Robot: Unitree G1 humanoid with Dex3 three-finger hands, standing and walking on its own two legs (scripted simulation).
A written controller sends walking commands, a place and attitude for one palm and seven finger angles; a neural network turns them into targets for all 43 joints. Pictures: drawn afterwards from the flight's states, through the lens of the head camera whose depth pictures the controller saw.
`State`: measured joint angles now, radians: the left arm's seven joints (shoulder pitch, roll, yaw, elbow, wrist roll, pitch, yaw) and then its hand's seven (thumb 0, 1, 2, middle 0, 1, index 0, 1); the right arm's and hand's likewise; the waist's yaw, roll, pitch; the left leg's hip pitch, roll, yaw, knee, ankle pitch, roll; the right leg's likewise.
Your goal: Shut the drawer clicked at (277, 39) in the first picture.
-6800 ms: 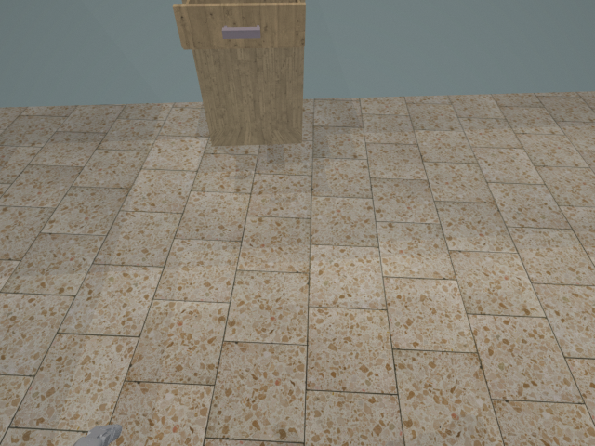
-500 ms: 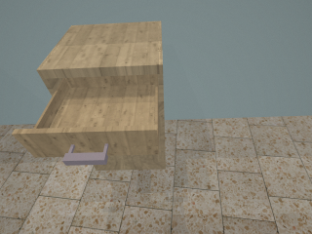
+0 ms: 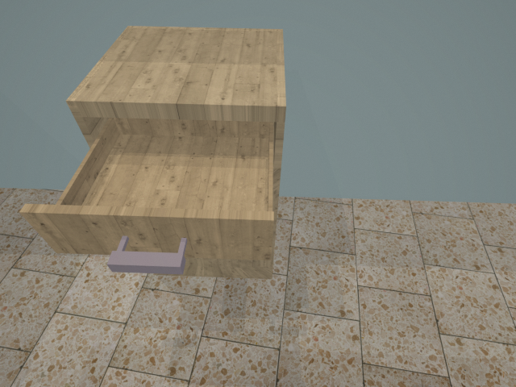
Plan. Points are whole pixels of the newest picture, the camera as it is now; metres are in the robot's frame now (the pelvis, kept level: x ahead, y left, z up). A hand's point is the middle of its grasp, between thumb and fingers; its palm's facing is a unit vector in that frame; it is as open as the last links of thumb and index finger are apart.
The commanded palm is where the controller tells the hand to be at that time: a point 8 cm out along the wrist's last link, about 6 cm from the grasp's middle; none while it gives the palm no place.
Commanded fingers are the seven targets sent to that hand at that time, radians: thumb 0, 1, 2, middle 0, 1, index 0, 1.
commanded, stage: come to a stop and stand still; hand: left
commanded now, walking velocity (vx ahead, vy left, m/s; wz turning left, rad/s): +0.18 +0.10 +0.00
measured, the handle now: (150, 252) +0.35 +0.23 -0.04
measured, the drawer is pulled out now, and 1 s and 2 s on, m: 0.29 0.29 0.29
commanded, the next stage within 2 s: look again from close up in 2.00 s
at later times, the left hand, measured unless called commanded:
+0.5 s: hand out of the picture +0.05 +0.21 -0.17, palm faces +0.02 -0.97 -0.23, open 7.3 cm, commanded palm none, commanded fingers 0.00 0.90 0.90 -0.20 -0.30 -0.20 -0.30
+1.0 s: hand out of the picture +0.01 +0.20 -0.17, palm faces -0.02 -0.98 -0.20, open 7.4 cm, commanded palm none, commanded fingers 0.00 0.90 0.90 -0.20 -0.30 -0.20 -0.30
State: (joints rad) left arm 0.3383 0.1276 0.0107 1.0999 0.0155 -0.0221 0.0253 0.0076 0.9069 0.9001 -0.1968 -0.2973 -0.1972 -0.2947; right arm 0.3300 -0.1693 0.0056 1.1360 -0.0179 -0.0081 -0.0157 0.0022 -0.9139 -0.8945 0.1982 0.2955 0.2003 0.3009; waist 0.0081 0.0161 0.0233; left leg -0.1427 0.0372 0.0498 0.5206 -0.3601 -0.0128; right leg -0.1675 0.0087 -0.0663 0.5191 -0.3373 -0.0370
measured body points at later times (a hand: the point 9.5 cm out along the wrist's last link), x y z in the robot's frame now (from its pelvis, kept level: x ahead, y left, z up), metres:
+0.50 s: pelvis +0.04 +0.03 +0.00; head +0.06 +0.02 +0.45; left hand +0.05 +0.26 -0.15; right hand +0.04 -0.19 -0.16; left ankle -0.01 +0.13 -0.73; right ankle -0.01 -0.08 -0.73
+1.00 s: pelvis -0.01 +0.03 +0.00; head +0.00 +0.03 +0.45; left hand +0.01 +0.25 -0.16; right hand +0.01 -0.20 -0.15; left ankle -0.01 +0.13 -0.73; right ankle -0.01 -0.08 -0.73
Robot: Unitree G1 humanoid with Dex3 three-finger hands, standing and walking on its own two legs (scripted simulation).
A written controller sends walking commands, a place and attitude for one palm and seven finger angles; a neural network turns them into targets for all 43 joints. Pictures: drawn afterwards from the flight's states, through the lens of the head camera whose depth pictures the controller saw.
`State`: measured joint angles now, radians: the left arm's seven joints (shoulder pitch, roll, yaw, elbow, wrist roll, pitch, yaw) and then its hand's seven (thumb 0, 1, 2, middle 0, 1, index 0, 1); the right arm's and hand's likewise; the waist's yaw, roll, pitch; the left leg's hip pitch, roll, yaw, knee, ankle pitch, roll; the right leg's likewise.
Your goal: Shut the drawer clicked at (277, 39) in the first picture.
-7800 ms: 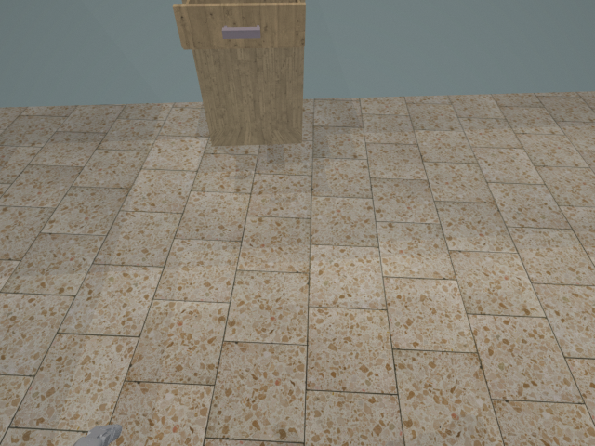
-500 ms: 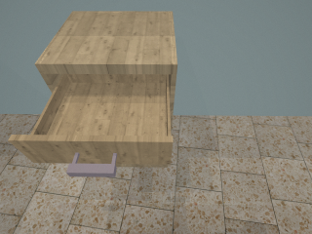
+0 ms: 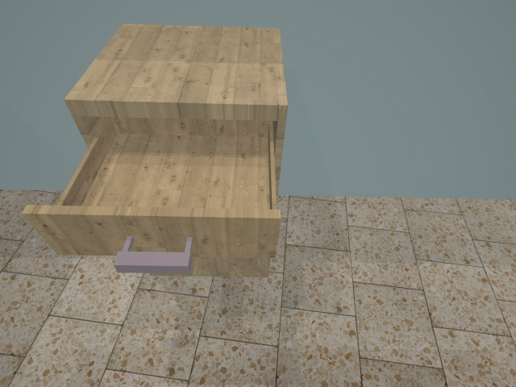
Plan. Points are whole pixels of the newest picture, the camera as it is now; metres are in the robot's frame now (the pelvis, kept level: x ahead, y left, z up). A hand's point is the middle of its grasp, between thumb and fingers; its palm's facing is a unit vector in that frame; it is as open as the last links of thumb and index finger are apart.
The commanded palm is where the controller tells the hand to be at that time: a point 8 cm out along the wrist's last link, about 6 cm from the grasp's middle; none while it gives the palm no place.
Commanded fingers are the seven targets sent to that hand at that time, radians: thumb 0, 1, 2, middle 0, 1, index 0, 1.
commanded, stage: come to a stop and stand still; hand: left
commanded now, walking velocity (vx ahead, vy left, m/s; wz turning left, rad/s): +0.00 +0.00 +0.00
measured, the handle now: (156, 251) +0.35 +0.21 -0.04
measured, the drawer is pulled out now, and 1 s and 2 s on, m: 0.29 0.29 0.29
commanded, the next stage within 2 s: look again from close up in 1.00 s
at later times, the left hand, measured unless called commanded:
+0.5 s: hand out of the picture -0.01 +0.18 -0.18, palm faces +0.01 -0.99 -0.14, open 7.4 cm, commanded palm none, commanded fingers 0.00 0.90 0.90 -0.20 -0.30 -0.20 -0.30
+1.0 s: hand out of the picture -0.01 +0.20 -0.18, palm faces +0.01 -0.99 -0.15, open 7.4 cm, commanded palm none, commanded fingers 0.00 0.90 0.90 -0.20 -0.30 -0.20 -0.30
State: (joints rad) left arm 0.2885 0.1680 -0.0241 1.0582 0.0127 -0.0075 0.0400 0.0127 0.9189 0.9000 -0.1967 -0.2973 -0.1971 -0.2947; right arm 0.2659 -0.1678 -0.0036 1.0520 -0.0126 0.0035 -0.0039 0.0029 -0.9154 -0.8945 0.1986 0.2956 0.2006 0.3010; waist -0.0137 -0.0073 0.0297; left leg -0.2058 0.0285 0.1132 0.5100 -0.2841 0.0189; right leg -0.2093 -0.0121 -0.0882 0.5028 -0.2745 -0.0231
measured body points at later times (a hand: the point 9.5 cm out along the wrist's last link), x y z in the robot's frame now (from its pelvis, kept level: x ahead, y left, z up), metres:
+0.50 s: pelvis +0.00 +0.03 +0.00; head +0.01 +0.05 +0.45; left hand -0.01 +0.24 -0.16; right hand -0.01 -0.18 -0.15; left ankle +0.00 +0.10 -0.74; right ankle +0.00 -0.10 -0.74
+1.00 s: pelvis +0.01 +0.05 +0.00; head +0.02 +0.06 +0.45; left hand -0.01 +0.26 -0.16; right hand -0.01 -0.16 -0.15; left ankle +0.00 +0.10 -0.74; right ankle +0.00 -0.10 -0.74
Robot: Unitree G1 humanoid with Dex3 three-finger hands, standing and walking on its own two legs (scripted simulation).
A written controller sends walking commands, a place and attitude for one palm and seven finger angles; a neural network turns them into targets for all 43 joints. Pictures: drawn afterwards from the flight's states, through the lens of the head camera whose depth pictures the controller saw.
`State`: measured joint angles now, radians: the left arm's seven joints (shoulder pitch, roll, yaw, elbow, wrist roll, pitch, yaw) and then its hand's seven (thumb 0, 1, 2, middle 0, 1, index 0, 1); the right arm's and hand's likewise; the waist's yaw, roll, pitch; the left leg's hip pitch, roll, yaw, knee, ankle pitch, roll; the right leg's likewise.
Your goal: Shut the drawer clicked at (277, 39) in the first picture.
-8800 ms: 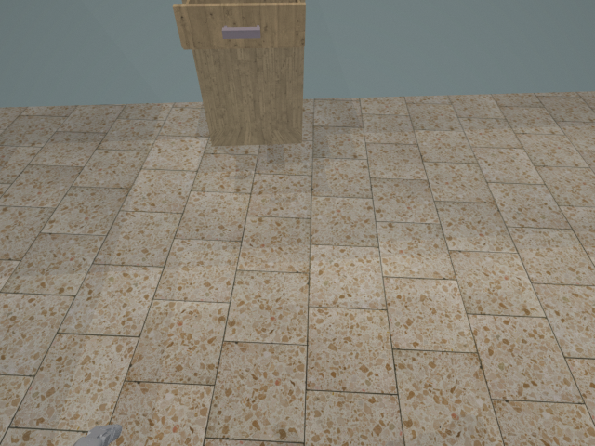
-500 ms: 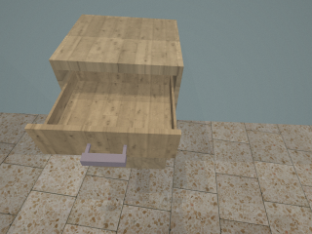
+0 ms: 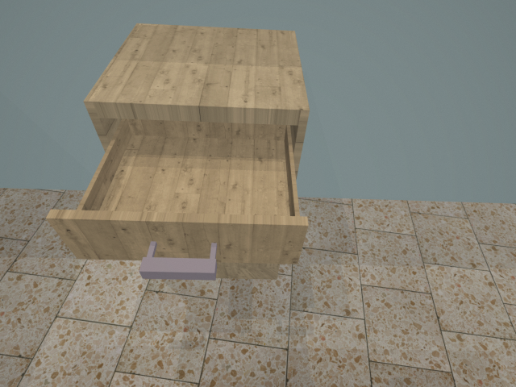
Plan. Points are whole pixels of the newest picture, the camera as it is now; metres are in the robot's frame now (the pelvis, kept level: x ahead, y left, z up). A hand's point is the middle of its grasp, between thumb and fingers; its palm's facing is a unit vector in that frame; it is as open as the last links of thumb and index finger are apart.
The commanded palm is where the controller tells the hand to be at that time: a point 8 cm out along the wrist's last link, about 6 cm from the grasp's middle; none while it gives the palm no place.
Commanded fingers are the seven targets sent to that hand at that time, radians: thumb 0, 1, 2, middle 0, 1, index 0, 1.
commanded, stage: look again from close up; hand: left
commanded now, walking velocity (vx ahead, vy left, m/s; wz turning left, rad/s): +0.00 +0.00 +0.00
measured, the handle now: (181, 257) +0.34 +0.16 -0.04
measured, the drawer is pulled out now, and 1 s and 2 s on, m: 0.29 0.29 0.29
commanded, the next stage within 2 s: shuffle to correct the standing spot in 0.64 s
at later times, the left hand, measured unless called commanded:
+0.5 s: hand out of the picture -0.02 +0.14 -0.18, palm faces +0.02 -0.99 -0.15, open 7.4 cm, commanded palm none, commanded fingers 0.00 0.90 0.90 -0.20 -0.30 -0.20 -0.30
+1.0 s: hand out of the picture -0.02 +0.12 -0.18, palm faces +0.04 -0.99 -0.16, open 7.4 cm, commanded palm none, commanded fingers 0.00 0.90 0.90 -0.20 -0.30 -0.20 -0.30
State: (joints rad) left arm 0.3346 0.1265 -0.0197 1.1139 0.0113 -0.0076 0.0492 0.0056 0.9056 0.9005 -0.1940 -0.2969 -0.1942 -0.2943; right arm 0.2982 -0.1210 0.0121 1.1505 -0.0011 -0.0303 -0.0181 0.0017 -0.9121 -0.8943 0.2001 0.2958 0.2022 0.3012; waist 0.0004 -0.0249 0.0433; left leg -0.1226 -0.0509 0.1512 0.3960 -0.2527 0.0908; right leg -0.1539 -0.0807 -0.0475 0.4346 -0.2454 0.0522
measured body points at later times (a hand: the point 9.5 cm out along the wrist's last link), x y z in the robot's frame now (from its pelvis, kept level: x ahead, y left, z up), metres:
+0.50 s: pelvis +0.00 -0.01 +0.00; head +0.01 +0.00 +0.45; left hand -0.02 +0.19 -0.16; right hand -0.02 -0.22 -0.16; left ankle -0.02 +0.05 -0.74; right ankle -0.01 -0.15 -0.74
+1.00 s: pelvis +0.02 -0.03 +0.00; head +0.03 -0.03 +0.45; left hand -0.02 +0.17 -0.16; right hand -0.02 -0.24 -0.17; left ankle -0.01 +0.05 -0.74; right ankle -0.01 -0.15 -0.74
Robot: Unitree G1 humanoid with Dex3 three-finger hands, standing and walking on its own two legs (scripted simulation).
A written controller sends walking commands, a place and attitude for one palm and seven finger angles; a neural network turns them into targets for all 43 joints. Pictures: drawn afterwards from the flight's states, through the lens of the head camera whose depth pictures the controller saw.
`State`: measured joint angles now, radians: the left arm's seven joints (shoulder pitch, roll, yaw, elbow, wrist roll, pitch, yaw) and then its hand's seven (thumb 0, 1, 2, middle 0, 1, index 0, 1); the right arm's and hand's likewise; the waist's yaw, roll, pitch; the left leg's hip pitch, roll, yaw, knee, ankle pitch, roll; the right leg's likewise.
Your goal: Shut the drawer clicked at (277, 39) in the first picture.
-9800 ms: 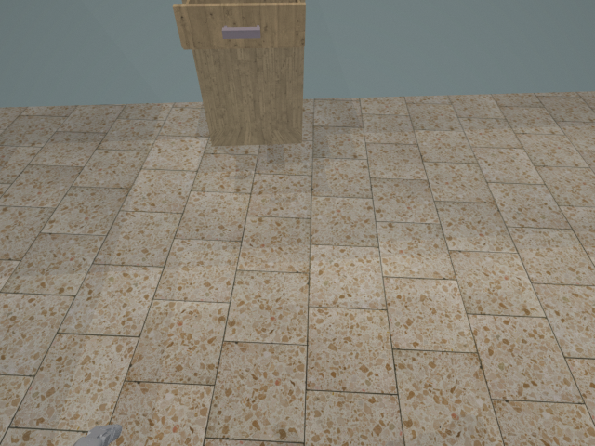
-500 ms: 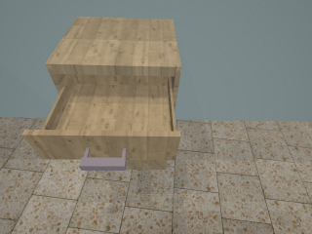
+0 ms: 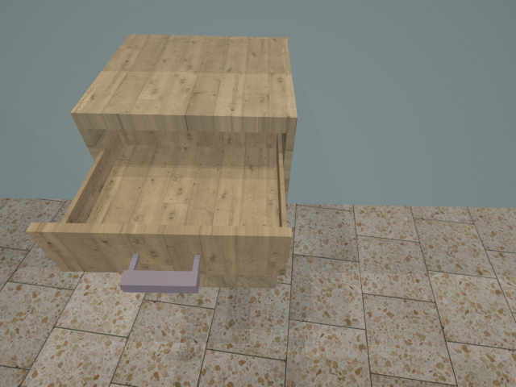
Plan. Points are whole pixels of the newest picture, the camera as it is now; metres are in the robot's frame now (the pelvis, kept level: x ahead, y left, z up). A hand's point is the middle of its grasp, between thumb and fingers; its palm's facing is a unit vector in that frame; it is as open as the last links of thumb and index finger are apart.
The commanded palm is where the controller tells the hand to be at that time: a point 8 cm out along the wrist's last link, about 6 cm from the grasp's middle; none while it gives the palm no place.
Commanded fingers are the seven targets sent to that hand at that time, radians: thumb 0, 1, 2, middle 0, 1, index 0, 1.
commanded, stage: come to a stop and stand still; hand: left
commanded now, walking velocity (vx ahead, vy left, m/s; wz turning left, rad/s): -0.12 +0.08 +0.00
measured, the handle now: (163, 270) +0.32 +0.19 -0.04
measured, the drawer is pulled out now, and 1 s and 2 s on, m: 0.29 0.29 0.29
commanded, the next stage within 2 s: look again from close up in 0.88 s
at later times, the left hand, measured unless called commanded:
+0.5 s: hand out of the picture +0.01 +0.16 -0.17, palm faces +0.03 -0.97 -0.24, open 7.4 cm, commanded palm none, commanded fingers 0.00 0.90 0.90 -0.20 -0.30 -0.20 -0.30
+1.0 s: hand out of the picture -0.06 +0.16 -0.17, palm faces -0.02 -0.98 -0.19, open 7.4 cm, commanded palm none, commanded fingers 0.00 0.90 0.90 -0.20 -0.30 -0.20 -0.30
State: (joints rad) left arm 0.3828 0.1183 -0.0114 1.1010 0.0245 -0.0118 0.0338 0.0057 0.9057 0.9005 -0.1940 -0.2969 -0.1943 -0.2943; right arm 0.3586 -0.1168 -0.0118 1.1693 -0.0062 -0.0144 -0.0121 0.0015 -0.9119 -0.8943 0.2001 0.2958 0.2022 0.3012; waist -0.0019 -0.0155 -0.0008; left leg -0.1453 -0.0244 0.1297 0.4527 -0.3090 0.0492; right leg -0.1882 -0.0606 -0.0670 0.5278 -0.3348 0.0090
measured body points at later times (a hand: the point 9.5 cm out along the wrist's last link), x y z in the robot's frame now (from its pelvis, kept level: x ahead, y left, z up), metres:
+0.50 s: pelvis -0.02 -0.02 +0.00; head +0.00 -0.02 +0.45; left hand +0.01 +0.21 -0.15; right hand +0.04 -0.26 -0.15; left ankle -0.04 +0.09 -0.74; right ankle -0.03 -0.12 -0.74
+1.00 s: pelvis -0.04 -0.01 +0.00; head -0.02 -0.02 +0.45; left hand -0.06 +0.21 -0.15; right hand -0.08 -0.23 -0.16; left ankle -0.04 +0.09 -0.74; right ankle -0.03 -0.12 -0.74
